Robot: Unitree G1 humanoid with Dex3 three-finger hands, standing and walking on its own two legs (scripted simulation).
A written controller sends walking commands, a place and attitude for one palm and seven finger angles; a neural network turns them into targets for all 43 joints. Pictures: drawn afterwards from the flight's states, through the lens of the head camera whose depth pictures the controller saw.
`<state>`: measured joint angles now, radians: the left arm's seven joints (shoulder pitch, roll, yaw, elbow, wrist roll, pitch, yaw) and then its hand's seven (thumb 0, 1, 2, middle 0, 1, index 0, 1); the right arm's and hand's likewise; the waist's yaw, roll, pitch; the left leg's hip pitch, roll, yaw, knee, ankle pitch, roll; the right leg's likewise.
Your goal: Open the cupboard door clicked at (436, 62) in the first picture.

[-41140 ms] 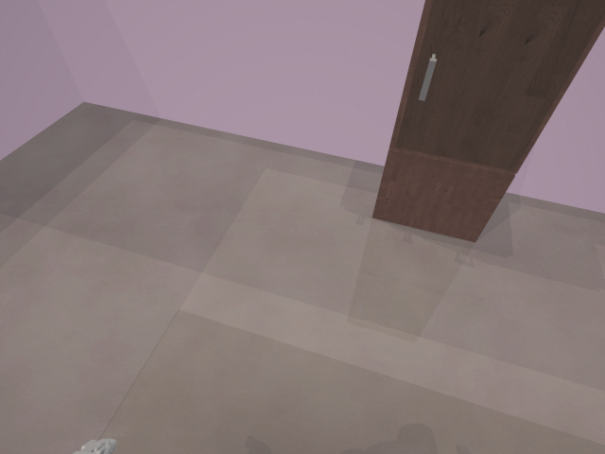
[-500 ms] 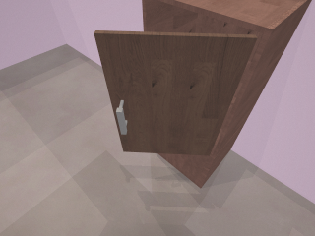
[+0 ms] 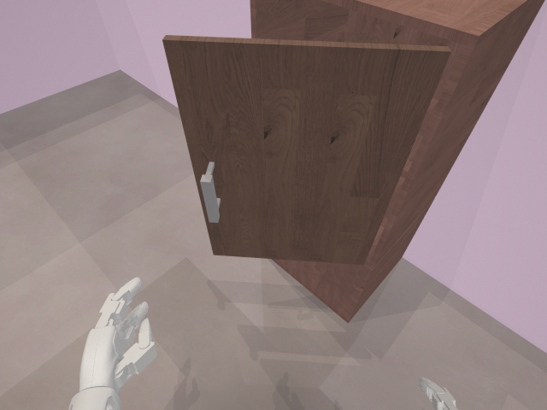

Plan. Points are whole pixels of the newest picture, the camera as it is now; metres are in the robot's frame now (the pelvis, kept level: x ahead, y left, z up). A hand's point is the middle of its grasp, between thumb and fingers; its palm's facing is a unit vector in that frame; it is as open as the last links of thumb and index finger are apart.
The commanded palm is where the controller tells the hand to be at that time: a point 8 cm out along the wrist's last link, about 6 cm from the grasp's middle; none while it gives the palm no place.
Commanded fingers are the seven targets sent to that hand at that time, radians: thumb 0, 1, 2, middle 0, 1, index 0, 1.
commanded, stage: raise the hand with hooked fingers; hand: left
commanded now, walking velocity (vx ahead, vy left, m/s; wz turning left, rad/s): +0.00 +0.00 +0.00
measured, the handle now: (212, 192) +0.54 +0.15 -0.03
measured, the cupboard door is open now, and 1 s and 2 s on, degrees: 40 40 40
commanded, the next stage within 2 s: move the hooked fingers beside the handle in 1.90 s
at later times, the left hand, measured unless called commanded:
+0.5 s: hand (139, 361) +0.20 +0.21 -0.04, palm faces -0.06 -1.00 -0.04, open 10.3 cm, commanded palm +0.18 +0.27 -0.04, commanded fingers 0.00 0.06 0.54 -0.26 -0.84 -0.26 -0.84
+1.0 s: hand (103, 340) +0.23 +0.27 -0.03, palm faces -0.02 -1.00 -0.05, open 13.2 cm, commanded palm +0.21 +0.31 -0.02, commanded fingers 0.00 -0.50 0.30 -0.30 -1.20 -0.30 -1.20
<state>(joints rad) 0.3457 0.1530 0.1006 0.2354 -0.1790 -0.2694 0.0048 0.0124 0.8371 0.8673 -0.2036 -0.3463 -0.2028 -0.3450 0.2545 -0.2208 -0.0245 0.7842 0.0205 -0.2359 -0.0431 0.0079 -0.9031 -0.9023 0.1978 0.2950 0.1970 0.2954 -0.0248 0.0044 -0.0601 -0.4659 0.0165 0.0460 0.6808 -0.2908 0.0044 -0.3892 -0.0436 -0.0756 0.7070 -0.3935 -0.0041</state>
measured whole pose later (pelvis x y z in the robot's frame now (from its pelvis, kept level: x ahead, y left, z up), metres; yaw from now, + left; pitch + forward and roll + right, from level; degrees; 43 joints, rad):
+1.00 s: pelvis -0.03 +0.02 -0.07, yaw -1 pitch +16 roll -4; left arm 0.19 0.34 0.34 0.20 -0.35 -0.39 -0.43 0.00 -0.30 0.39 -0.29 -1.07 -0.28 -1.07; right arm 0.24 -0.26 0.00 0.55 0.03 -0.23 -0.05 0.01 -0.90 -0.90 0.20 0.30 0.20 0.30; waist -0.01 0.01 -0.14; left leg -0.99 0.05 0.01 1.18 -0.46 0.04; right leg -0.86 -0.02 -0.09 1.12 -0.53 0.01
